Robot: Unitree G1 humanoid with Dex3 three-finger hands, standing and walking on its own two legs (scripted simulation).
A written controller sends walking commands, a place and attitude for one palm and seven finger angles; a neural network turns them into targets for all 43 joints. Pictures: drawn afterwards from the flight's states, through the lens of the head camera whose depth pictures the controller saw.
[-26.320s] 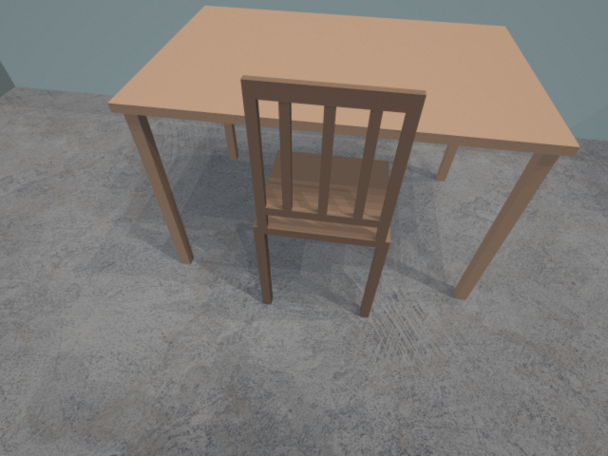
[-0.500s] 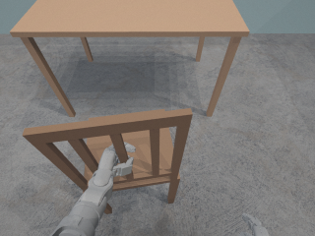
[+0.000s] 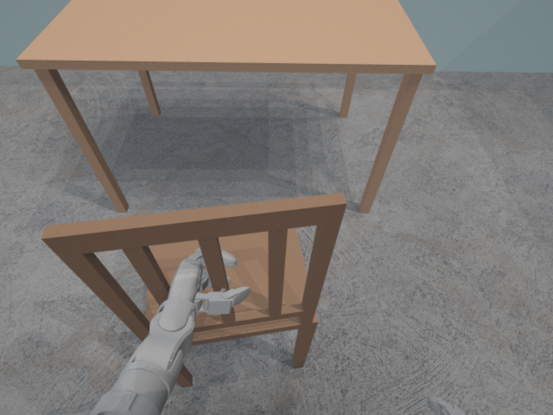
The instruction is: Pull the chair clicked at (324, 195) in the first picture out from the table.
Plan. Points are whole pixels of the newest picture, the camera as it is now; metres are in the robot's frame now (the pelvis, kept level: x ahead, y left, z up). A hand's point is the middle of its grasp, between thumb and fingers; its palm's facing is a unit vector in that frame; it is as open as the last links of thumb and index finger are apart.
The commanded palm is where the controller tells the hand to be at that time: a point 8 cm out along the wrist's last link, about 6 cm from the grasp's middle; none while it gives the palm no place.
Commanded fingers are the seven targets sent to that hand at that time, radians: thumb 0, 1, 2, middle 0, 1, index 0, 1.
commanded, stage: open the thumb and straighten the fingers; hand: left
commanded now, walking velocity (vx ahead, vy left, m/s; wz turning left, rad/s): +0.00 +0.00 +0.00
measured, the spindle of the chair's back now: (220, 284) +0.34 +0.09 -0.07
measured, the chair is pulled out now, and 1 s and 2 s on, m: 0.56 0.56 0.56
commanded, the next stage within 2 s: draw the fingers out of the gap in 0.50 s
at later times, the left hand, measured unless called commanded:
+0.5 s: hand (218, 291) +0.32 +0.09 -0.05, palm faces -0.11 -0.98 -0.15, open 17.0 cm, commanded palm +0.30 +0.15 -0.03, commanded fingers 0.00 -0.55 0.20 0.00 0.00 0.00 0.00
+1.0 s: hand (208, 336) +0.25 +0.10 -0.05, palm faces -0.10 -0.99 -0.14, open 17.5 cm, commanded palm +0.24 +0.15 -0.03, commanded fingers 0.00 -0.55 0.20 0.00 0.00 0.00 0.00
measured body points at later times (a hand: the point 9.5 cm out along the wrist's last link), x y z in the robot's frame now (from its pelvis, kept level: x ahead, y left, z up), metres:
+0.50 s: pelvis +0.00 +0.00 -0.01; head +0.05 -0.01 +0.43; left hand +0.32 +0.14 -0.04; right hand +0.11 -0.25 -0.13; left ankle -0.05 +0.13 -0.72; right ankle +0.03 -0.13 -0.72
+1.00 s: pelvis +0.01 +0.00 -0.02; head +0.05 -0.02 +0.43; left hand +0.25 +0.16 -0.04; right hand +0.17 -0.25 -0.11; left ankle -0.05 +0.13 -0.72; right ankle +0.03 -0.13 -0.72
